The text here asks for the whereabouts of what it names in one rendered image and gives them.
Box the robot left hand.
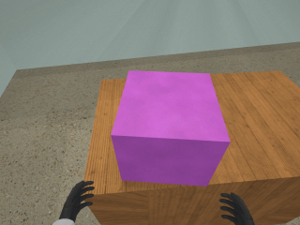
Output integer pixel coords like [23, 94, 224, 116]
[59, 180, 95, 222]

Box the carton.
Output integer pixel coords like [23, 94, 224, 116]
[111, 70, 231, 187]

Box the robot right hand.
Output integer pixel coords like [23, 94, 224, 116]
[219, 193, 255, 225]

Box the pedestal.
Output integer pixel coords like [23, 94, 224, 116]
[81, 70, 300, 225]

